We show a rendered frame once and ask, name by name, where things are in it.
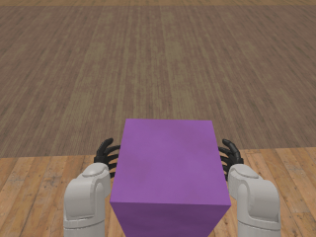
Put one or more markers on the left robot forearm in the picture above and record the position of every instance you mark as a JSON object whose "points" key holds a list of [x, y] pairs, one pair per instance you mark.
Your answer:
{"points": [[84, 210]]}

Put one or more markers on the right robot forearm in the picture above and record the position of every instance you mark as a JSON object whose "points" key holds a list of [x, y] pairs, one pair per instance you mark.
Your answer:
{"points": [[258, 203]]}

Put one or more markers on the carton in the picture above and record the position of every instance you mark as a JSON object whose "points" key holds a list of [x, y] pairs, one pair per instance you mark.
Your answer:
{"points": [[169, 179]]}

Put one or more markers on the left robot hand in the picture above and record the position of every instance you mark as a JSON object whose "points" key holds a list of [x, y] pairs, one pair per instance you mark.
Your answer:
{"points": [[103, 152]]}

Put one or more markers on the right robot hand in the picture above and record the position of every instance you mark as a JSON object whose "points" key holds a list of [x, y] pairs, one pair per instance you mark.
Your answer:
{"points": [[234, 156]]}

